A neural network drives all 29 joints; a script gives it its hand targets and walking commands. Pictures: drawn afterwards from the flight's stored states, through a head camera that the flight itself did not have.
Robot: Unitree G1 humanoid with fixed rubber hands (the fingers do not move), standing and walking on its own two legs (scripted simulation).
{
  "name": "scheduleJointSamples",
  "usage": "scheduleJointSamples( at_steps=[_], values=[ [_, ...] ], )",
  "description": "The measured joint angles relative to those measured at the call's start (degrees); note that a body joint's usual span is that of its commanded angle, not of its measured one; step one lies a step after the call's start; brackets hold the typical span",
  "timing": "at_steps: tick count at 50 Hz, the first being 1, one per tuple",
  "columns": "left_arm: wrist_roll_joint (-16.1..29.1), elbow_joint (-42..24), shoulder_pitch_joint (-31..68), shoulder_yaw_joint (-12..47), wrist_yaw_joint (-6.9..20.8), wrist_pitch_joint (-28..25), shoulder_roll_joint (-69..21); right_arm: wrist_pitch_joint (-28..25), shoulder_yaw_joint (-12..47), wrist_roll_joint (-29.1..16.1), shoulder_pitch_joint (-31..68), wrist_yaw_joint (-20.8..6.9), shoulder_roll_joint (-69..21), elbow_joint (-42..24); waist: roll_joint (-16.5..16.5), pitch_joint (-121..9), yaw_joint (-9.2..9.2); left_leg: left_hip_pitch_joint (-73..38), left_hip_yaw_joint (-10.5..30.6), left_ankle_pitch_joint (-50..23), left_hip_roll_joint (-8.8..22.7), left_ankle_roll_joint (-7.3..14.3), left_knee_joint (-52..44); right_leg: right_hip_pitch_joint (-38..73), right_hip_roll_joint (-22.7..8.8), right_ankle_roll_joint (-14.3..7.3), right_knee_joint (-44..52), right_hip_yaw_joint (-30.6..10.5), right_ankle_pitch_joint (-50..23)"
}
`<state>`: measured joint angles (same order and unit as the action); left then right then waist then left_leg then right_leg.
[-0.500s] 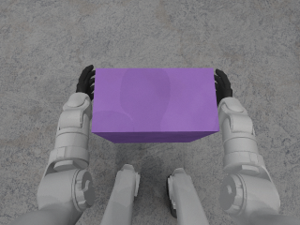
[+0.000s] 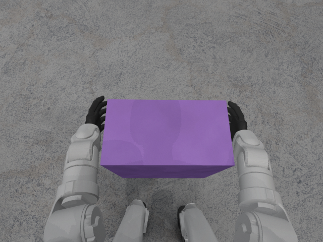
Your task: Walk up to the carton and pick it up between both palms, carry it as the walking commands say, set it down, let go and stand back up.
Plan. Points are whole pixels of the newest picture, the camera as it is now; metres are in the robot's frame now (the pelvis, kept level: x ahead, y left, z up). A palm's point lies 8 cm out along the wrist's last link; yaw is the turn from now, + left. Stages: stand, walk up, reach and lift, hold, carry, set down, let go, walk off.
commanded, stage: reach and lift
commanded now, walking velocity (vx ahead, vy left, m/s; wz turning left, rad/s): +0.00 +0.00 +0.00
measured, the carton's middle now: (165, 146) +0.36 +0.01 -0.12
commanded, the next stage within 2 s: none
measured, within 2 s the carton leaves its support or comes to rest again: neither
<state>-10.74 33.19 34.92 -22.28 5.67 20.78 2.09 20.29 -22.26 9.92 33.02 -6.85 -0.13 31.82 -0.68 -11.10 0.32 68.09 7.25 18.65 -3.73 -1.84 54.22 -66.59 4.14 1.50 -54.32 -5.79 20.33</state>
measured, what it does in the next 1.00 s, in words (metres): rises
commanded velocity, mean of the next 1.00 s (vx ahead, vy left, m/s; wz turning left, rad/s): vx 0.00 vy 0.00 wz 0.00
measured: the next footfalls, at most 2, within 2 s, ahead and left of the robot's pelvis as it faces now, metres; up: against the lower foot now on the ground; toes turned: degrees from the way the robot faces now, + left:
none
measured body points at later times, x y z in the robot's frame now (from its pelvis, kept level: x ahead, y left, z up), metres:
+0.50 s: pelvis +0.02 +0.00 +0.05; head +0.13 +0.01 +0.49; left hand +0.37 +0.19 +0.00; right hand +0.37 -0.18 +0.00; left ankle +0.05 +0.13 -0.66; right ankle +0.03 -0.13 -0.66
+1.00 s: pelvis +0.03 +0.00 +0.08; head +0.06 +0.01 +0.53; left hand +0.36 +0.19 +0.08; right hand +0.35 -0.18 +0.08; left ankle +0.05 +0.13 -0.66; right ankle +0.03 -0.13 -0.66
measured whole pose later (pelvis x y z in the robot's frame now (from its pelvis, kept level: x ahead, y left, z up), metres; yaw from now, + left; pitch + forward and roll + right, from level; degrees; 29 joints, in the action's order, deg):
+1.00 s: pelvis +0.03 +0.00 +0.08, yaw +0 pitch +5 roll +0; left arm -12.1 23.1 18.1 -18.2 6.8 29.6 -1.2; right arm 28.9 -18.1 11.4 17.1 -9.0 -2.4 23.3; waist -0.9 -3.0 -0.1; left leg 17.7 7.2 10.3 -2.3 -0.7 22.9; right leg -16.4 1.9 0.6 -23.0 -7.0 11.7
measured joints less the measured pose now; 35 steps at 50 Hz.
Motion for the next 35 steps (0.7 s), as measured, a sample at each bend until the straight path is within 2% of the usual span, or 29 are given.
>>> scheduleJointSamples(
  at_steps=[18, 35],
  values=[
    [-0.96, -4.08, -8.17, 1.28, 0.86, 1.12, -2.09, 1.28, 1.83, 1.33, -7.93, -1.22, -1.31, -3.86, 0.25, 2.76, -0.17, -17.4, 0.06, -3.63, 0.54, 0.48, -12.86, 17.25, -0.87, -0.37, 12.7, -0.62, -3.65],
    [-1.87, -5.46, -11.86, 2.15, 1.25, 4.05, -2.8, 3.97, 2.17, 2.04, -11.55, -1.89, -1.99, -4.8, 0.02, 6.65, -0.52, -35.23, 0.22, -6.15, 1.0, 0.84, -22.31, 35.12, -1.54, -0.66, 22.29, -0.78, -6.26]
  ],
)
